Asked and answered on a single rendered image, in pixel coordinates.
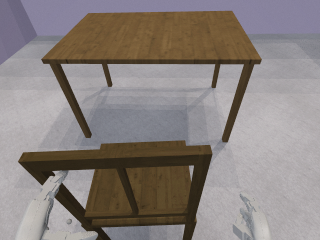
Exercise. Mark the chair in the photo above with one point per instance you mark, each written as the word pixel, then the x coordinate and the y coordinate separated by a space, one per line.
pixel 134 183

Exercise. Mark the robot right hand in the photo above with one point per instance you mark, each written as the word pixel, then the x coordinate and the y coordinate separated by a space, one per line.
pixel 257 226

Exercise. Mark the table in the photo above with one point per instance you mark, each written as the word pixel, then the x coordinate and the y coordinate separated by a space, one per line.
pixel 175 37

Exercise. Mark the robot left hand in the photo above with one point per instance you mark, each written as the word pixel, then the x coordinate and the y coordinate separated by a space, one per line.
pixel 36 216

